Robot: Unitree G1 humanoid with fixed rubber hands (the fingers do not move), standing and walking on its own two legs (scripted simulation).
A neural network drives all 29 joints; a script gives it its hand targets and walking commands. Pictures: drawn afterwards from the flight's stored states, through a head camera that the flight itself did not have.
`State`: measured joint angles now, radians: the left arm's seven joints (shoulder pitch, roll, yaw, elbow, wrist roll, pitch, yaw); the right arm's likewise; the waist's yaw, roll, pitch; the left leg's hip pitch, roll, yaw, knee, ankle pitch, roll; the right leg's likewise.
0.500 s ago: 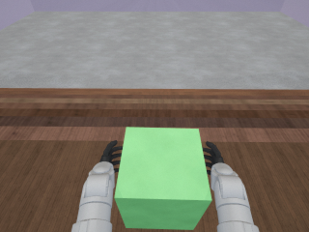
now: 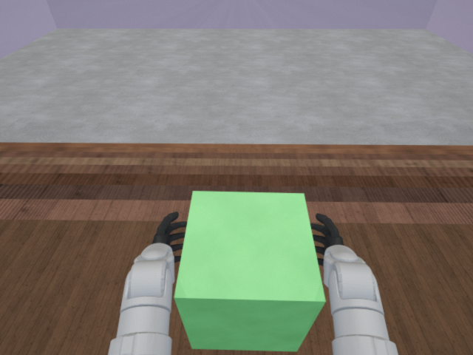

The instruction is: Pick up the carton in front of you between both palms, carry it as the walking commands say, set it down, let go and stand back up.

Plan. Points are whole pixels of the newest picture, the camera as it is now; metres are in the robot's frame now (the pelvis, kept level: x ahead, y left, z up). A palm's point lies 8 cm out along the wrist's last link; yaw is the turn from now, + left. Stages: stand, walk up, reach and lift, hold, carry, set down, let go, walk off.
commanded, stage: hold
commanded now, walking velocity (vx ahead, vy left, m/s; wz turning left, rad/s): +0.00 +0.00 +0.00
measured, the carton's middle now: (246, 273) +0.29 +0.00 -0.03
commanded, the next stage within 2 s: carry in 0.10 s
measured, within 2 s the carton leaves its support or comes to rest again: neither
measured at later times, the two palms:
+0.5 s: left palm (164, 206) +0.37 +0.16 +0.08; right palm (320, 210) +0.37 -0.14 +0.07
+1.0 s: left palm (188, 133) +0.65 +0.15 +0.06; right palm (299, 134) +0.65 -0.15 +0.06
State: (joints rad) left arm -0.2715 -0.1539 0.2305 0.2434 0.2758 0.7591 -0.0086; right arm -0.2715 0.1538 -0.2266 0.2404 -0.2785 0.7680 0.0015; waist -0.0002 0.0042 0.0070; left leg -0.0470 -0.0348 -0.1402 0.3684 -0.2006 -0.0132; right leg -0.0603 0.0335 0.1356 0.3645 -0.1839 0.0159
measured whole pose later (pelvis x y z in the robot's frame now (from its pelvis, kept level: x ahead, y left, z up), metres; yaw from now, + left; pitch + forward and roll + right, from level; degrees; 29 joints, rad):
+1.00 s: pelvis +0.39 +0.00 -0.03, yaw +3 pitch +3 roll -1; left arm -0.17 -0.14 0.10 -0.33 0.12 1.20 0.09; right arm -0.16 0.13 -0.12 -0.35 -0.10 1.21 -0.10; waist -0.03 0.04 -0.10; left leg 0.02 0.10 0.16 0.58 -0.52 -0.02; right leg -0.51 -0.02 -0.25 0.57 -0.11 -0.07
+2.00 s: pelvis +1.03 +0.02 -0.06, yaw +4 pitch +4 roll +1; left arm -0.66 -0.03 0.28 -0.03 0.08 1.21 0.12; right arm -0.69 0.04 -0.21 0.05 -0.05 1.18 -0.14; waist -0.10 -0.03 0.00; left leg -0.14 -0.06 0.10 0.74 -0.68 0.07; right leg -0.70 -0.04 -0.03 0.66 0.27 -0.04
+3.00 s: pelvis +1.77 -0.08 -0.44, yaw +0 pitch +2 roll +0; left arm -0.59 -0.03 0.18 0.10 0.08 1.11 0.14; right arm -0.67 -0.04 -0.17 0.23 0.03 1.08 -0.13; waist 0.04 -0.02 -0.05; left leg -0.51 -0.08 0.01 1.67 -0.61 0.05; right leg -0.44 0.08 -0.07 0.68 -0.33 -0.10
